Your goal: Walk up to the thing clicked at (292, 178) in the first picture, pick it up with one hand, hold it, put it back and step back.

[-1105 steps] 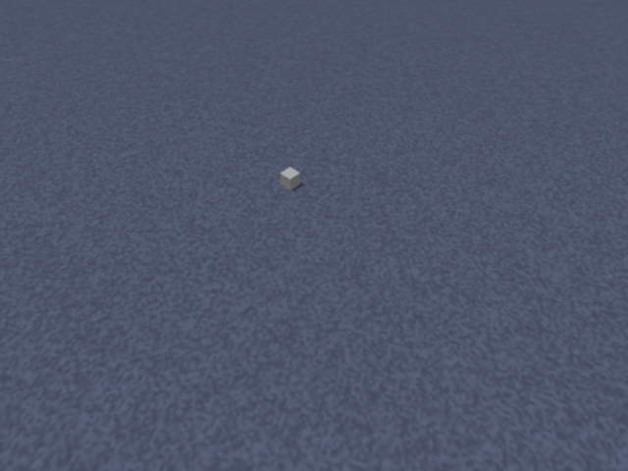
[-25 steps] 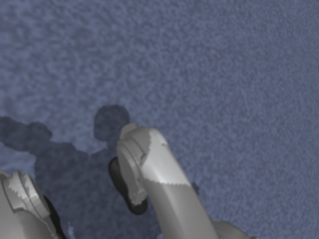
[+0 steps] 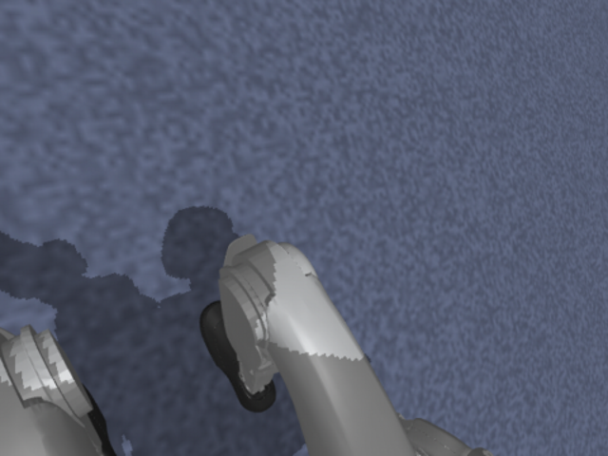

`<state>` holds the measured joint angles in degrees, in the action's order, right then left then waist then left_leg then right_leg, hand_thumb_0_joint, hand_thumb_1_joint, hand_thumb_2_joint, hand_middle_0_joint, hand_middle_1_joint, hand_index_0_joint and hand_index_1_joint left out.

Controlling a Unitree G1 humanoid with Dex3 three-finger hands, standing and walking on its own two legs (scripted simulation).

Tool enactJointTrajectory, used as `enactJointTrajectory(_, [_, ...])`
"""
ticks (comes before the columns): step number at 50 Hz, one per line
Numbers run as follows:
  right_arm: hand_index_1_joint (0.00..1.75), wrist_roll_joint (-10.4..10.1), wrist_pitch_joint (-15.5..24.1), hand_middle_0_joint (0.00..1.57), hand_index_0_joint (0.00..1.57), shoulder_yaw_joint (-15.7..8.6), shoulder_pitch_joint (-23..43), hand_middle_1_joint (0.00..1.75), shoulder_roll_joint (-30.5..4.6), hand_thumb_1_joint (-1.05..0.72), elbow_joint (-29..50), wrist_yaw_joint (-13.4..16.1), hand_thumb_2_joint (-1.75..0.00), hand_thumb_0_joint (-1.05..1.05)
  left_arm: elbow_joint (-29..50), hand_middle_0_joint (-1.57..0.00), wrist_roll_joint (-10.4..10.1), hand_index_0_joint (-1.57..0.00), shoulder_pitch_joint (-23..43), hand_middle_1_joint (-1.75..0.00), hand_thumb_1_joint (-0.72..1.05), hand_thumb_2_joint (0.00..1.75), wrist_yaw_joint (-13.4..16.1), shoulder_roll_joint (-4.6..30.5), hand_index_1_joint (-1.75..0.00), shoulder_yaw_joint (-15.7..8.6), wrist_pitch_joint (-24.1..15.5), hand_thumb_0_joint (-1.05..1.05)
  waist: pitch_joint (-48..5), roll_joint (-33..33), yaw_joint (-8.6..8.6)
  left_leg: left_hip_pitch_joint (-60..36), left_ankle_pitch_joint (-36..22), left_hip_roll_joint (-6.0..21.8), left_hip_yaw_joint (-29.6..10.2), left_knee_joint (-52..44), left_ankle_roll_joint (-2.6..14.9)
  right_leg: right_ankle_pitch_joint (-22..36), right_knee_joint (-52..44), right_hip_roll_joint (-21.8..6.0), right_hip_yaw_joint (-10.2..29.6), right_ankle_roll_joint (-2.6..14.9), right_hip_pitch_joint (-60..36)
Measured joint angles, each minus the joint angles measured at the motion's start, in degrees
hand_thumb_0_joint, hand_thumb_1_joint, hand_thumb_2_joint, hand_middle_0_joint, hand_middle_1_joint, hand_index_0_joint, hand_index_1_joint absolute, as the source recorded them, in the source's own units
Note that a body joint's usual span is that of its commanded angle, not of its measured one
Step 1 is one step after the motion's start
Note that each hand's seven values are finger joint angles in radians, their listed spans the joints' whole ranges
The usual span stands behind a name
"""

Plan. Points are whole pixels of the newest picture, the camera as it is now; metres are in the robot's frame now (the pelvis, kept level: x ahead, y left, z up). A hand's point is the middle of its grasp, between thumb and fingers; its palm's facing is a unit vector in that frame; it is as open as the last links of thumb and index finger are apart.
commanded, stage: rest palm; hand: left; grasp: from above
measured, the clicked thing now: out of the picture +0.40 +0.36 -0.29
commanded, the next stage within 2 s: close in 0.18 s
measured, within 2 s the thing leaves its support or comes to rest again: neither
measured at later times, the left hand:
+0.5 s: hand out of the picture +0.40 +0.35 -0.25, palm faces -0.03 -0.46 -0.89, open 12.4 cm
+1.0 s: hand out of the picture +0.40 +0.35 -0.26, palm faces -0.03 -0.46 -0.89, open 11.0 cm
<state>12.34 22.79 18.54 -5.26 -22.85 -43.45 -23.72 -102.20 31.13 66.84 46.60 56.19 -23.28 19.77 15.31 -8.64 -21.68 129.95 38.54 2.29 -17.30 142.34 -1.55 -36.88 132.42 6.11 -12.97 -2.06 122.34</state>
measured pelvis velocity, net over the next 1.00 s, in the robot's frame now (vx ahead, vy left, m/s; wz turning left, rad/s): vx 0.00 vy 0.00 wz -0.01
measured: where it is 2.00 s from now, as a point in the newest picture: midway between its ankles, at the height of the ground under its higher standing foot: (177, 415)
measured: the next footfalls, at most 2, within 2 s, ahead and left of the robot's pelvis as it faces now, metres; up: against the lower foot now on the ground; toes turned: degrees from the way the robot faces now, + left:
none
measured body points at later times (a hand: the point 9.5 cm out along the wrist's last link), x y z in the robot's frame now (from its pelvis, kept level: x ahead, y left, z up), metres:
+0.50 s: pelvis +0.00 +0.00 +0.00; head +0.28 +0.12 +0.32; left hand +0.40 +0.37 -0.20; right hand +0.03 -0.25 -0.04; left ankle +0.08 +0.14 -0.29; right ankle +0.12 -0.11 -0.29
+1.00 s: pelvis +0.00 +0.00 +0.00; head +0.29 +0.12 +0.32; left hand +0.40 +0.37 -0.20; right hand +0.03 -0.25 -0.05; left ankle +0.08 +0.14 -0.29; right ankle +0.12 -0.11 -0.29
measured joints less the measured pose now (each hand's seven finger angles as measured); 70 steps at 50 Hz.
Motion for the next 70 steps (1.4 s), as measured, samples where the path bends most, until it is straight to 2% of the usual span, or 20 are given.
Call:
enactJointTrajectory(16, [0.29, 0.0, 0.5, 0.2, 0.2, 0.4, 0.0, 0.3, -0.7, -0.91, 0.4, 0.0, -0.9, 0.0, 0.1, -0.19, -0.4, -0.16, -0.6, -0.91, -0.41, 1.01, 0.4, 1.0, -0.94, 0.0, -0.5, 0.0, 0.6, -0.5, -0.25, -0.2, 0.1, 0.0, -0.5, 0.3, 0.01, 0.1, -0.1, 0.1, -0.4, -0.09, -0.4])
enactJointTrajectory(21, [0.29, -0.1, 0.7, 0.2, 0.2, 0.7, 0.0, 0.3, -0.7, -0.91, 0.5, 0.1, -0.9, 0.0, 0.5, -0.26, -0.9, -0.22, -0.2, -0.87, -0.34, 0.99, 0.1, 1.1, -0.91, -0.2, -0.4, 0.0, 0.7, -0.6, -0.2, -0.3, 0.1, -0.1, -0.5, 0.2, 0.03, 0.1, -0.2, 0.0, -0.4, -0.11, -0.6])
enactJointTrajectory(33, [0.29, -0.4, 0.6, 0.2, 0.2, 0.7, -0.1, 0.3, -0.2, -0.9, 0.3, 0.2, -0.89, 0.0, 0.2, -0.38, 0.6, -0.35, 0.2, -0.76, -0.2, 0.84, -0.3, 1.1, -0.78, 1.0, 0.3, 0.0, 0.3, -0.3, -0.38, -0.4, 0.4, 0.0, -0.6, 0.1, 0.03, -0.1, -0.4, 0.1, -0.5, -0.06, -0.7])
enactJointTrajectory(45, [0.29, -0.2, 0.7, 0.2, 0.2, 1.2, 0.1, 0.3, -0.6, -0.9, 0.9, 0.2, -0.89, 0.0, 0.6, -0.48, -0.2, -0.46, -0.3, -0.68, -0.1, 0.76, 0.0, 1.3, -0.7, -0.5, 0.1, 0.0, 0.8, -0.6, -0.58, -0.5, 0.4, 0.3, -0.7, 0.2, -0.07, 0.1, -0.3, 0.2, -0.6, 0.0, -0.5])
enactJointTrajectory(54, [0.29, -0.3, 0.7, 0.2, 0.2, 1.0, 0.1, 0.3, -0.5, -0.9, 0.7, 0.3, -0.89, 0.0, 0.4, -0.51, 0.2, -0.54, -0.4, -0.65, -0.07, 0.7, 0.4, 1.3, -0.67, -0.7, -0.1, -0.01, 0.9, -0.4, -0.45, -0.7, 0.5, 0.3, -0.8, 0.2, -0.13, 0.2, -0.4, 0.3, -0.7, 0.05, -0.7])
enactJointTrajectory(63, [0.29, -0.2, 0.9, 0.2, 0.2, 1.1, 0.1, 0.3, -0.6, -0.9, 0.7, 0.6, -0.89, 0.0, 0.5, -0.53, -0.6, -0.6, -0.7, -0.63, -0.05, 0.65, 0.0, 1.4, -0.65, -0.1, 0.2, -0.02, 0.6, -0.3, -0.8, -0.6, 0.4, 0.3, -0.7, 0.2, 0.07, 0.1, -0.4, 0.2, -0.6, -0.09, -0.7])
enactJointTrajectory(70, [0.29, -0.3, 0.9, 0.2, 0.2, 1.1, -0.1, 0.3, -0.4, -0.9, 0.7, 0.4, -0.89, 0.0, 0.7, -0.55, -0.1, -0.65, -0.6, -0.61, -0.04, 0.62, -0.3, 1.1, -0.64, -0.2, 0.3, -0.02, 0.5, -0.3, -0.51, -0.6, 0.4, 0.3, -0.7, 0.2, 0.16, 0.2, -0.5, 0.2, -0.5, -0.17, -0.8])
